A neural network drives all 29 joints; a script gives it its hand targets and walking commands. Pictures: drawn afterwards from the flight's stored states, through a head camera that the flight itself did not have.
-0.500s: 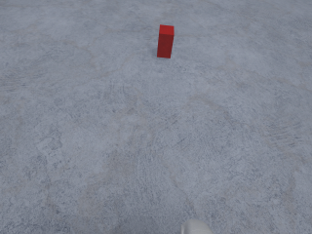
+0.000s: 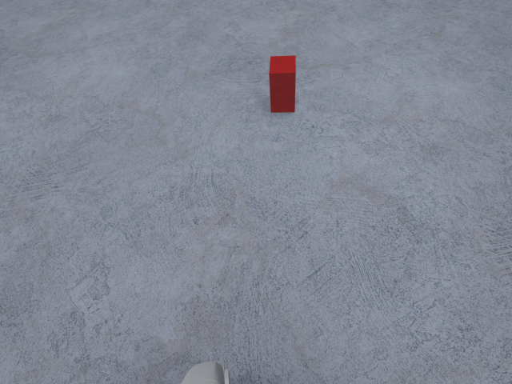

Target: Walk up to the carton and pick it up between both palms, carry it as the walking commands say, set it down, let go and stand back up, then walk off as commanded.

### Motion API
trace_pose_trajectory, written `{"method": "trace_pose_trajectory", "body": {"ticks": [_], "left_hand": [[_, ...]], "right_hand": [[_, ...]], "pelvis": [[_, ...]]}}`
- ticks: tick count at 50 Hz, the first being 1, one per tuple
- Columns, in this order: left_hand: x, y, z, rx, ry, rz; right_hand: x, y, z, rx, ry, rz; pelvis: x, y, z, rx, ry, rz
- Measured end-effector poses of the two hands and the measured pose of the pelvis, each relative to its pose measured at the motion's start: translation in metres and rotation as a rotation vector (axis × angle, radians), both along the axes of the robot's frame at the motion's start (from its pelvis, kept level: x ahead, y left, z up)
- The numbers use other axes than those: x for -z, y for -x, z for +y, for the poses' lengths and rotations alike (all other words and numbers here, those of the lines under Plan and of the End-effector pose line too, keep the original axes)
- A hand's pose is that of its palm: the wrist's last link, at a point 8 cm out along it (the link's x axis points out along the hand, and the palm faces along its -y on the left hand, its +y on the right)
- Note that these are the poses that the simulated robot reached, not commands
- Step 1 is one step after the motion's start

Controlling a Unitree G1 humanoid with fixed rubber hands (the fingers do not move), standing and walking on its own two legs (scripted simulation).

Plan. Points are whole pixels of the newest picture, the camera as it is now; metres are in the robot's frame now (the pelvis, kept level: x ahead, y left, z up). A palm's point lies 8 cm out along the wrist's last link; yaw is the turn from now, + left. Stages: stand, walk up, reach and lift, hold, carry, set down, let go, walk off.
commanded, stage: walk up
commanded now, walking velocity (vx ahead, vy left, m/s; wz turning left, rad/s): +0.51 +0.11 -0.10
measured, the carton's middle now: (282, 84) +1.79 -0.09 -0.64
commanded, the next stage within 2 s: none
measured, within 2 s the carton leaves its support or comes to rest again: neither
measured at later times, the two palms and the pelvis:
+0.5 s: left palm (113, 331) +0.24 +0.32 -0.16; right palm (374, 294) +0.28 -0.19 -0.12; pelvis +0.24 +0.07 -0.01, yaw -2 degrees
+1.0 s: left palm (182, 193) +0.55 +0.22 -0.13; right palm (392, 230) +0.44 -0.28 -0.16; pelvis +0.47 -0.03 -0.01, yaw +0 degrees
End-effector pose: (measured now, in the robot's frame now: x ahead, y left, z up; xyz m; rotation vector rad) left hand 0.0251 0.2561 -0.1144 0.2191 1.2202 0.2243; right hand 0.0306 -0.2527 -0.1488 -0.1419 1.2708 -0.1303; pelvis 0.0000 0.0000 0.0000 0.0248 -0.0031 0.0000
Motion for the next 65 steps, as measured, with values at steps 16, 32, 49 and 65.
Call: {"method": "trace_pose_trajectory", "body": {"ticks": [16,32,49,65], "left_hand": [[0.029,-0.007,0.015,-0.186,0.106,0.355],[0.032,-0.358,0.038,0.107,0.162,-0.016],[0.016,-0.537,-0.043,0.135,0.040,-0.109],[0.010,-0.474,-0.037,-0.167,0.085,0.303]], "right_hand": [[-0.026,-0.314,0.085,-0.186,-0.014,-0.338],[-0.040,-0.191,0.066,0.157,0.114,0.172],[0.010,-0.379,-0.018,0.101,0.014,0.157],[-0.026,-0.740,0.027,-0.146,-0.044,-0.264]], "pelvis": [[0.018,-0.159,0.047,0.014,0.038,0.012],[-0.005,-0.296,0.059,0.024,0.067,-0.014],[0.014,-0.459,-0.028,0.007,0.013,0.022],[0.003,-0.610,-0.005,0.012,0.021,0.007]]}}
